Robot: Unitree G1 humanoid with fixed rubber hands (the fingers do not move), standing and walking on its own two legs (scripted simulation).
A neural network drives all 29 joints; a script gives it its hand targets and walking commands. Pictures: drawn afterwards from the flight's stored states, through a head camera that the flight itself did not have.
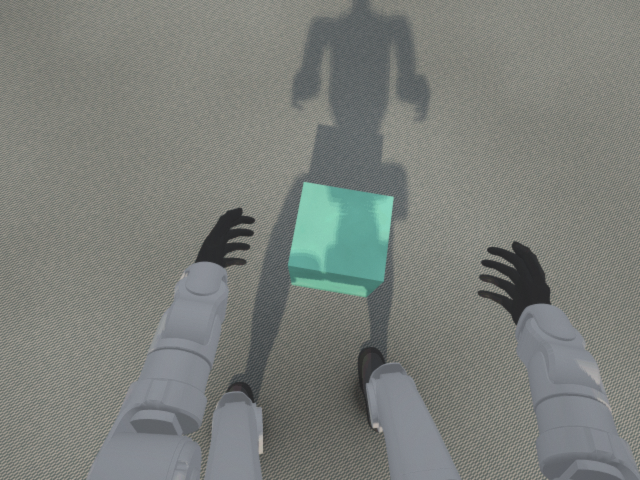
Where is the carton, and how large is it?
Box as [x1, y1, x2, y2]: [288, 182, 393, 296]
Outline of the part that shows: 304,182 288,262 291,283 295,285 361,296 368,295 383,281 393,197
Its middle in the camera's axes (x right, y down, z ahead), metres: +0.04 +0.01 +0.98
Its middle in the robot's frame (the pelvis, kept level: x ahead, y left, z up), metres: +0.52 -0.11 -0.56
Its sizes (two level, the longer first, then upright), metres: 0.210 0.200 0.250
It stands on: the floor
